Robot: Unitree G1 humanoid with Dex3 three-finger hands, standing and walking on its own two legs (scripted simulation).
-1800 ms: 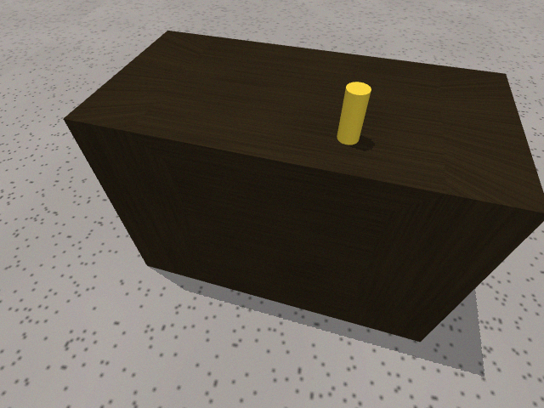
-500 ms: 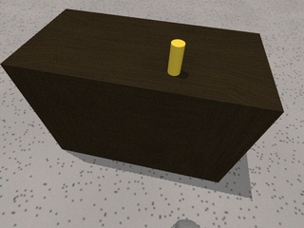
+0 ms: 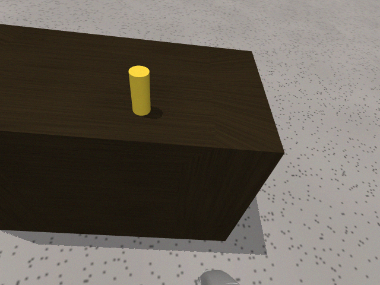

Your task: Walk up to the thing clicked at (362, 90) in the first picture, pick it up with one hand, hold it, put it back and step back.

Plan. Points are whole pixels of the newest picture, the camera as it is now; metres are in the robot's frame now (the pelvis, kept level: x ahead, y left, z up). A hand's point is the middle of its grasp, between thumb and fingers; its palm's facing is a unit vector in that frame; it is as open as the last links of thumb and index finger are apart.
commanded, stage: walk up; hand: left
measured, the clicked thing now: (140, 91) +0.59 +0.15 +0.06
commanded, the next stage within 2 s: stand in 1.92 s
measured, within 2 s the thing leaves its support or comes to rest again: neither
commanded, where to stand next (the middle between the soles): +0.14 -0.07 m, yaw -2 degrees
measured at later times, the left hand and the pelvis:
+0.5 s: hand (127, 260) +0.20 +0.14 -0.13, palm faces -0.09 -0.91 -0.41, open 7.4 cm; pelvis +0.08 -0.11 -0.01, yaw -4 degrees
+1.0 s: hand (104, 278) +0.17 +0.19 -0.15, palm faces -0.05 -0.92 -0.39, open 7.4 cm; pelvis +0.08 -0.08 +0.00, yaw -2 degrees
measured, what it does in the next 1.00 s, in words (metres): walks ahead: right foot, then left foot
